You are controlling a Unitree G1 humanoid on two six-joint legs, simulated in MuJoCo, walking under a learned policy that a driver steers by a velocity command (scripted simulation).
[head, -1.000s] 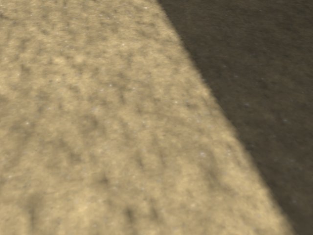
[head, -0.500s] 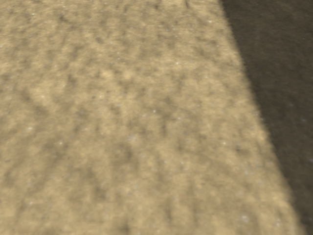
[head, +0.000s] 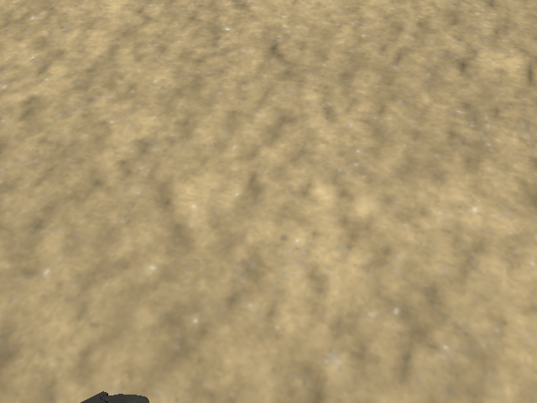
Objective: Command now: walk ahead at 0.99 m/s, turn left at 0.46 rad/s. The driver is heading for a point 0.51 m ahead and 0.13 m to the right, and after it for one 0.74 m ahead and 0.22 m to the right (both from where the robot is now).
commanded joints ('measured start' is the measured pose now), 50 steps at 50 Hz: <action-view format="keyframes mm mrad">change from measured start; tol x32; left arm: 1 -87 74 8 -65 -14 0 -17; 8 -104 145 36 -54 -38 -13 -13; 12 556 317 115 143 -38 12 32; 50 128 189 72 -50 -40 98 31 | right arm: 1 -19 -112 -24 -65 13 -48 6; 25 -466 -42 52 -313 -4 -82 -10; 50 -241 -55 22 -149 9 37 -10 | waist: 1 -3 -28 102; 11 286 114 -239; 13 117 -402 -365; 16 87 79 -64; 22 -5 -7 24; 33 74 246 -558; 50 58 28 -140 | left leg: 1 -199 220 -199 -278 314 81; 10 273 359 -53 176 1313 -42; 11 141 330 2 485 1221 -53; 13 -564 54 -23 1170 -160 -133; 29 -4 127 -78 -9 521 -211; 32 526 730 -618 155 1204 102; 35 164 563 -473 5 432 108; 42 -137 436 -171 -55 771 87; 50 -359 339 -115 44 -59 -109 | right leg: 1 89 25 -109 -263 247 -12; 11 702 220 -168 -528 54 -200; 13 1116 -139 800 -748 -312 -434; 20 445 63 263 -801 775 -339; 28 355 228 304 -620 352 -107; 30 350 288 273 -338 312 -45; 32 111 372 177 252 -615 13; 34 12 208 93 446 -396 56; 50 646 58 101 -683 94 -120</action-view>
